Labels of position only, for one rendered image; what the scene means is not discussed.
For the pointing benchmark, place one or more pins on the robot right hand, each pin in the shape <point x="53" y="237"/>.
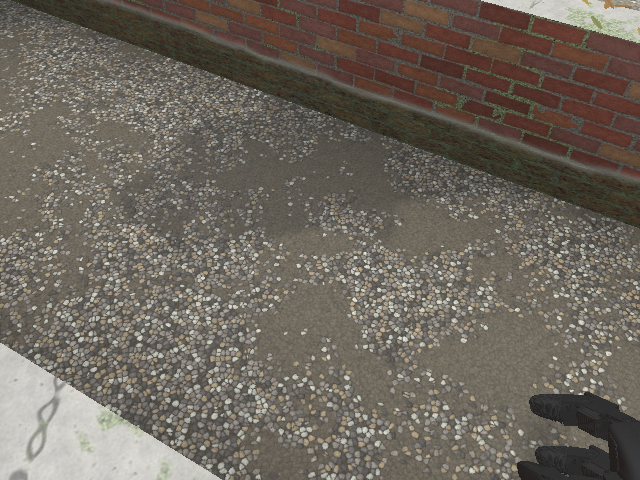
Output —
<point x="601" y="419"/>

